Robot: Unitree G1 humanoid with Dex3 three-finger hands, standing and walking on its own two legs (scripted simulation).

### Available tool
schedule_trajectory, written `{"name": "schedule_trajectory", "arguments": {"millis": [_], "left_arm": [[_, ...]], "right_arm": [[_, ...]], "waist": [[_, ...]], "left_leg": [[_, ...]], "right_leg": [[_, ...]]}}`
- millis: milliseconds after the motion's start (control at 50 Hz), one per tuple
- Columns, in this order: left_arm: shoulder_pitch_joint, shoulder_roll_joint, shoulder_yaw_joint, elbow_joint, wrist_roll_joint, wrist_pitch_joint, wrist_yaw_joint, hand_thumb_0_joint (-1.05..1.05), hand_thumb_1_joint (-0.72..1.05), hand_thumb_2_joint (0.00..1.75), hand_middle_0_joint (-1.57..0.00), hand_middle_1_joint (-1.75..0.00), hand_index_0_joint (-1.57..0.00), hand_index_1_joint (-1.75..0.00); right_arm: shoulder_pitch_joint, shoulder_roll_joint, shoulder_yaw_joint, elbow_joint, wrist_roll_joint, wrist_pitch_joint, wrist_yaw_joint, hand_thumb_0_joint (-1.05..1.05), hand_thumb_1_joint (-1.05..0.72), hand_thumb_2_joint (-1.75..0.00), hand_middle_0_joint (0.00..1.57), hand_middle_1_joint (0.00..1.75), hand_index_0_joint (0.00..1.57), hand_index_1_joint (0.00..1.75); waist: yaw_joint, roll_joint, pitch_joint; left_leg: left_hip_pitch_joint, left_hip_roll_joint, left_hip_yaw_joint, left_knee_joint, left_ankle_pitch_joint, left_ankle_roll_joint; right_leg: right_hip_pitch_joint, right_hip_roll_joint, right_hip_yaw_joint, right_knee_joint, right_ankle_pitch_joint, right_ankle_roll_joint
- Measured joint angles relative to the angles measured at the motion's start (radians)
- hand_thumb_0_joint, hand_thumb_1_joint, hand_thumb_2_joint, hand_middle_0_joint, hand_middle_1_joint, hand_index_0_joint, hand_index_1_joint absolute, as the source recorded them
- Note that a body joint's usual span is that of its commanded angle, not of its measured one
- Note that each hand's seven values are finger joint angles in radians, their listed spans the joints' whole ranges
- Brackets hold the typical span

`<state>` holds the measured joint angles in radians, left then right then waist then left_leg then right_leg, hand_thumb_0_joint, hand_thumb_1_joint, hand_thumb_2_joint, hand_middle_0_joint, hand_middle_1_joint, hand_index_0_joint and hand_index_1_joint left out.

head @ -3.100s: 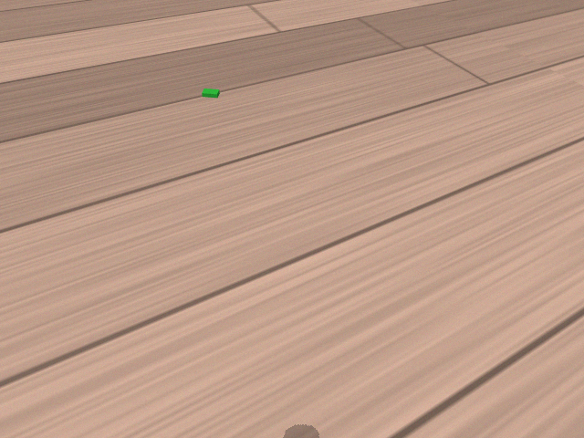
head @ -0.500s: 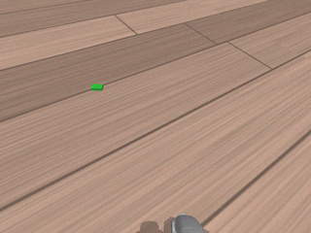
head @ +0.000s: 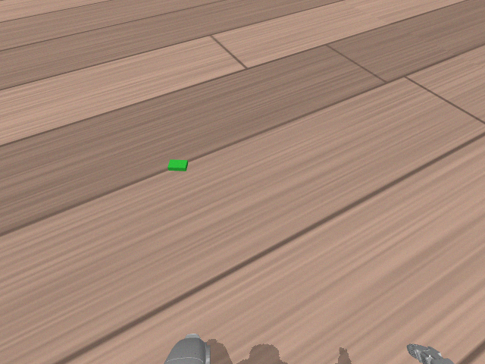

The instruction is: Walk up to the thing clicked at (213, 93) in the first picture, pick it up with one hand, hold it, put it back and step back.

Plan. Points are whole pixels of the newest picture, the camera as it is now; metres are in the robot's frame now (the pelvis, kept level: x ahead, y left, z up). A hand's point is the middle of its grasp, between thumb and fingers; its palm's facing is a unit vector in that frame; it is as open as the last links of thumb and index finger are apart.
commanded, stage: walk up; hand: left
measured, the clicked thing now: (178, 165) +1.20 +0.40 -0.76
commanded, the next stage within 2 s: none
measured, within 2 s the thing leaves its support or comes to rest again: neither
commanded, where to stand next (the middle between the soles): +0.79 +0.19 m, yaw -3 degrees
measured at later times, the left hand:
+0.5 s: hand (90, 275) +0.31 +0.34 -0.14, palm faces -0.09 -0.92 -0.38, open 7.4 cm
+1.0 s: hand (82, 222) +0.45 +0.42 -0.16, palm faces -0.03 -0.91 -0.42, open 7.4 cm
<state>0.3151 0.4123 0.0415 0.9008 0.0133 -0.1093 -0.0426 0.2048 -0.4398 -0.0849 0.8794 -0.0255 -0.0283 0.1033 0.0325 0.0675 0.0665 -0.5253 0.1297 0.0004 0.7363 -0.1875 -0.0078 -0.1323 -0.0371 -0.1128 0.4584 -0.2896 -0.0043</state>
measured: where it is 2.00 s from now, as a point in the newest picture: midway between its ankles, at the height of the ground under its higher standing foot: (201, 238)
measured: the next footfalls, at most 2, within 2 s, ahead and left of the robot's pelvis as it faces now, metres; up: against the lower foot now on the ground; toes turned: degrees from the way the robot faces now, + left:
left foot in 0.10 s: +0.22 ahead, +0.17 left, +0.00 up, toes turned +6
right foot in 0.56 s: +0.41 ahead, -0.06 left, +0.00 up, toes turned -6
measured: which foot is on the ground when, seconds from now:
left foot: up 0.00-0.08, down 0.10-0.58, up 0.60-0.96, down 0.98-1.00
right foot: down 0.00-0.14, up 0.16-0.54, down 0.56-1.00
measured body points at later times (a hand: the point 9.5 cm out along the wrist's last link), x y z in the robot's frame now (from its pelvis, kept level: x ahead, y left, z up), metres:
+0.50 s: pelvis +0.23 +0.07 +0.00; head +0.24 +0.06 +0.45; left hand +0.31 +0.39 -0.11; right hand +0.25 -0.26 -0.12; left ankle +0.18 +0.16 -0.74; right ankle +0.36 -0.07 -0.71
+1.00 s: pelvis +0.42 +0.12 -0.02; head +0.42 +0.13 +0.43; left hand +0.45 +0.47 -0.13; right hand +0.50 -0.22 -0.11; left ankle +0.51 +0.26 -0.74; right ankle +0.37 -0.05 -0.73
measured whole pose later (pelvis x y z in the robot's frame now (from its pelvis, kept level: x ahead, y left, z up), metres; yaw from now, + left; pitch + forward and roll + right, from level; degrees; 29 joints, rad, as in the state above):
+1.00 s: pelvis +0.42 +0.12 -0.02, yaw +0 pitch -2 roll -1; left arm 0.34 0.46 0.05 0.91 0.02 -0.08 -0.03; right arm 0.26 -0.45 -0.10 0.89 -0.03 -0.03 0.10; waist 0.02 0.01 0.05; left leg -0.40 0.09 0.05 0.64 -0.20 0.00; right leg -0.19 -0.12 -0.07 0.66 -0.42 0.00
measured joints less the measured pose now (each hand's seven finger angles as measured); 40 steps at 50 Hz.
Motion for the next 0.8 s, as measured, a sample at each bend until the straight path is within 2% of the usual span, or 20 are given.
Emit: {"name": "schedule_trajectory", "arguments": {"millis": [40, 100, 120, 140, 160, 200, 240, 300, 400, 500, 560, 580, 620, 660, 700, 800], "left_arm": [[0.017, 0.015, 0.003, 0.005, -0.001, 0.003, 0.0, 0.01, 0.9, 0.9, -0.21, -0.3, -0.21, -0.3], [0.047, 0.038, 0.005, 0.017, 0.0, 0.014, 0.003, 0.01, 0.9, 0.9, -0.21, -0.3, -0.21, -0.3], [0.049, 0.05, 0.007, 0.025, 0.002, 0.02, 0.007, 0.01, 0.9, 0.9, -0.21, -0.3, -0.21, -0.3], [0.044, 0.054, 0.009, 0.034, -0.001, 0.03, 0.012, 0.01, 0.9, 0.9, -0.21, -0.3, -0.21, -0.3], [0.036, 0.051, 0.008, 0.044, -0.006, 0.039, 0.018, 0.01, 0.9, 0.9, -0.21, -0.3, -0.21, -0.3], [0.017, 0.048, -0.003, 0.058, -0.011, 0.05, 0.026, 0.01, 0.91, 0.9, -0.21, -0.3, -0.2, -0.3], [0.005, 0.05, -0.01, 0.058, -0.019, 0.048, 0.023, 0.01, 0.91, 0.9, -0.21, -0.3, -0.2, -0.3], [-0.009, 0.046, -0.01, 0.048, -0.02, 0.044, 0.012, 0.01, 0.91, 0.9, -0.21, -0.3, -0.2, -0.3], [-0.034, 0.026, -0.007, 0.041, -0.005, 0.055, -0.007, 0.01, 0.91, 0.9, -0.21, -0.3, -0.2, -0.3], [-0.062, 0.005, -0.002, 0.037, -0.003, 0.052, -0.015, 0.01, 0.91, 0.9, -0.21, -0.3, -0.2, -0.3], [-0.071, 0.003, 0.001, 0.024, -0.003, 0.037, -0.011, 0.01, 0.91, 0.9, -0.21, -0.3, -0.2, -0.3], [-0.08, -0.004, 0.006, 0.02, -0.001, 0.028, -0.005, 0.01, 0.91, 0.9, -0.21, -0.3, -0.2, -0.3], [-0.093, -0.014, 0.004, 0.0, -0.004, 0.013, 0.007, 0.01, 0.91, 0.9, -0.21, -0.3, -0.21, -0.3], [-0.093, -0.024, -0.006, -0.016, -0.011, 0.009, 0.014, 0.01, 0.91, 0.9, -0.21, -0.3, -0.21, -0.3], [-0.084, -0.033, -0.013, -0.024, -0.014, 0.008, 0.018, 0.01, 0.91, 0.9, -0.21, -0.3, -0.21, -0.3], [-0.044, -0.026, -0.012, -0.029, -0.004, 0.008, 0.016, 0.0, 0.9, 0.9, -0.21, -0.3, -0.21, -0.3]], "right_arm": [[-0.011, -0.002, -0.006, 0.004, -0.001, 0.0, 0.006, 0.0, -0.9, -0.9, 0.2, 0.3, 0.2, 0.3], [-0.02, -0.003, -0.012, 0.007, -0.002, -0.003, 0.012, 0.0, -0.9, -0.9, 0.2, 0.3, 0.2, 0.3], [-0.027, 0.005, -0.014, 0.007, -0.004, -0.01, 0.009, 0.0, -0.9, -0.9, 0.2, 0.3, 0.2, 0.3], [-0.034, 0.012, -0.014, 0.003, -0.008, -0.02, 0.004, 0.0, -0.9, -0.9, 0.2, 0.3, 0.2, 0.3], [-0.038, 0.015, -0.013, -0.007, -0.005, -0.029, -0.001, 0.0, -0.9, -0.9, 0.2, 0.3, 0.2, 0.3], [-0.03, 0.031, -0.007, -0.021, 0.012, -0.037, -0.014, 0.0, -0.9, -0.9, 0.2, 0.3, 0.2, 0.3], [-0.011, 0.049, 0.005, -0.025, 0.019, -0.034, -0.024, 0.0, -0.9, -0.89, 0.2, 0.3, 0.2, 0.3], [0.026, 0.06, 0.021, -0.02, 0.021, -0.035, -0.03, 0.0, -0.9, -0.89, 0.2, 0.3, 0.2, 0.3], [0.088, 0.05, 0.023, -0.015, 0.014, -0.036, -0.031, 0.0, -0.9, -0.89, 0.2, 0.3, 0.2, 0.3], [0.135, 0.027, 0.016, -0.015, 0.01, -0.025, -0.033, 0.0, -0.9, -0.89, 0.2, 0.3, 0.2, 0.3], [0.16, 0.018, 0.014, -0.021, 0.012, -0.012, -0.038, 0.0, -0.9, -0.89, 0.2, 0.3, 0.2, 0.3], [0.16, 0.014, 0.013, -0.018, 0.013, -0.008, -0.041, 0.0, -0.9, -0.89, 0.2, 0.3, 0.2, 0.3], [0.144, 0.018, 0.018, -0.006, 0.012, 0.007, -0.047, 0.0, -0.9, -0.9, 0.2, 0.3, 0.2, 0.3], [0.124, 0.017, 0.024, 0.005, 0.012, 0.018, -0.049, 0.0, -0.9, -0.9, 0.2, 0.3, 0.2, 0.3], [0.105, 0.013, 0.025, 0.008, 0.015, 0.018, -0.046, 0.0, -0.9, -0.89, 0.2, 0.3, 0.2, 0.3], [0.071, 0.005, 0.011, -0.002, 0.004, 0.016, -0.024, 0.0, -0.9, -0.89, 0.2, 0.3, 0.2, 0.3]], "waist": [[0.008, -0.006, 0.0], [0.014, -0.024, -0.014], [0.012, -0.052, -0.01], [0.011, -0.077, 0.001], [0.004, -0.081, 0.01], [-0.013, -0.084, 0.018], [-0.022, -0.1, 0.015], [-0.032, -0.113, 0.008], [-0.049, -0.103, 0.002], [-0.067, -0.075, 0.005], [-0.072, -0.054, 0.002], [-0.069, -0.03, 0.008], [-0.06, -0.011, 0.021], [-0.047, 0.0, 0.024], [-0.04, 0.014, 0.02], [-0.031, 0.021, 0.006]], "left_leg": [[0.018, 0.003, 0.012, -0.081, 0.043, 0.005], [0.08, -0.015, 0.04, -0.151, 0.045, 0.019], [0.091, -0.037, 0.054, -0.134, 0.055, 0.019], [0.096, -0.055, 0.074, -0.1, 0.025, 0.022], [0.101, -0.06, 0.08, -0.074, -0.006, 0.026], [0.136, -0.063, 0.083, -0.083, -0.035, 0.033], [0.192, -0.074, 0.096, -0.137, -0.036, 0.039], [0.271, -0.093, 0.112, -0.213, -0.039, 0.048], [0.375, -0.123, 0.13, -0.279, -0.076, 0.061], [0.444, -0.138, 0.142, -0.265, -0.157, 0.047], [0.452, -0.128, 0.14, -0.168, -0.256, 0.032], [0.43, -0.106, 0.129, -0.085, -0.29, 0.039], [0.342, -0.115, 0.063, 0.143, -0.315, 0.046], [0.249, -0.132, 0.016, 0.313, -0.287, 0.044], [0.17, -0.116, -0.008, 0.363, -0.232, 0.039], [0.044, -0.042, -0.021, 0.222, -0.129, 0.007]], "right_leg": [[0.028, -0.005, -0.004, 0.013, -0.038, 0.018], [0.056, -0.025, -0.004, 0.069, -0.121, 0.043], [0.05, -0.053, 0.006, 0.126, -0.159, 0.035], [0.014, -0.081, 0.029, 0.232, -0.166, 0.012], [-0.038, -0.074, 0.067, 0.362, -0.174, -0.007], [-0.149, -0.031, 0.125, 0.58, -0.164, -0.031], [-0.239, -0.021, 0.137, 0.656, -0.111, -0.04], [-0.329, -0.04, 0.118, 0.605, -0.047, -0.026], [-0.388, -0.068, 0.083, 0.404, 0.021, 0.002], [-0.355, -0.059, 0.062, 0.21, 0.121, -0.01], [-0.274, -0.024, 0.046, 0.116, 0.15, -0.027], [-0.268, -0.007, 0.036, 0.138, 0.147, -0.029], [-0.263, 0.0, 0.026, 0.191, 0.094, -0.031], [-0.23, 0.0, 0.024, 0.18, 0.073, -0.033], [-0.185, 0.002, 0.02, 0.137, 0.073, -0.028], [-0.101, 0.0, 0.014, 0.054, 0.064, -0.02]]}}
